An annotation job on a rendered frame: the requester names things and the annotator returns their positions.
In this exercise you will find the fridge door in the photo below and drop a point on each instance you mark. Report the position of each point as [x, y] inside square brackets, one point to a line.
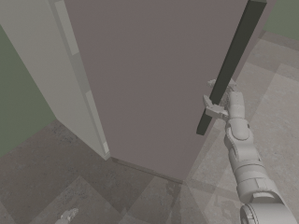
[148, 63]

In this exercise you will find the right robot upper arm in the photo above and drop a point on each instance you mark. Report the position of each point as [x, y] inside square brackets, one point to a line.
[265, 213]

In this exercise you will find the handle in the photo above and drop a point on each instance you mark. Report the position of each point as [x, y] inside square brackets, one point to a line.
[250, 17]

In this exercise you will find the right robot hand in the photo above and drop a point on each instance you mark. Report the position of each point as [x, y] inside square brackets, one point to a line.
[232, 100]

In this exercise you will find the right robot forearm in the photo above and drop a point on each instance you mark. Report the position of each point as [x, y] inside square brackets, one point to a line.
[253, 182]

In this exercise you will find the left robot hand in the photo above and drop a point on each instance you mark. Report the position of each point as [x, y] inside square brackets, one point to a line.
[67, 216]

